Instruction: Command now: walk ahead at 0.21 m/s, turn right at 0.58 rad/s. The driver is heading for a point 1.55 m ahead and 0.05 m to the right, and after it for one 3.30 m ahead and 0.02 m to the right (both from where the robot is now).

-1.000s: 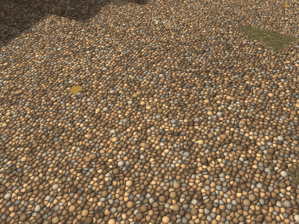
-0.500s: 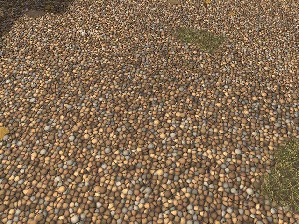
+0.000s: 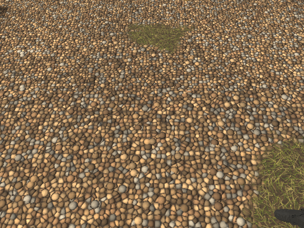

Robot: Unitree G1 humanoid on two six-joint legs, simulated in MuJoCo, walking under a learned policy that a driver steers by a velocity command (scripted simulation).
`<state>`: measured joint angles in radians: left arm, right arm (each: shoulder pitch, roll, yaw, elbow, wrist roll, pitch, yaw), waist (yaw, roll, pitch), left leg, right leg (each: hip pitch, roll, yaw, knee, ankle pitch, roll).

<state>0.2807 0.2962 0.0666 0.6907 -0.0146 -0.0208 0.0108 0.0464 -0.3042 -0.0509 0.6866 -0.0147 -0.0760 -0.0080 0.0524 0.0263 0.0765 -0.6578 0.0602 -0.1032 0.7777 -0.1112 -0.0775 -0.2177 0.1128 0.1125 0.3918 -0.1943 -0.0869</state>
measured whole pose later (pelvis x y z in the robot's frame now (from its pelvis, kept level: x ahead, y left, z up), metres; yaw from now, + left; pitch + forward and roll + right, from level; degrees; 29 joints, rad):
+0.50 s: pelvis +0.11 +0.03 -0.01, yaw -17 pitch +1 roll +1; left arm 0.18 0.30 0.06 0.63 -0.01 0.06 0.02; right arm 0.12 -0.28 -0.05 0.74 -0.01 0.01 -0.02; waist -0.03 -0.01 0.08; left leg -0.32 0.04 0.10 0.43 -0.12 0.02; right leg -0.41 -0.04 0.03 0.81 -0.40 0.05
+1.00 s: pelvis +0.10 +0.01 -0.01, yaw -15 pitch +0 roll +0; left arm 0.12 0.26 0.05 0.72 0.02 0.02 0.04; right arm 0.18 -0.29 -0.05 0.83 0.01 0.03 -0.02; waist -0.02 0.00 0.04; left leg -0.27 0.02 -0.05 0.57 -0.30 -0.03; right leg -0.27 0.01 -0.06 0.56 -0.29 -0.02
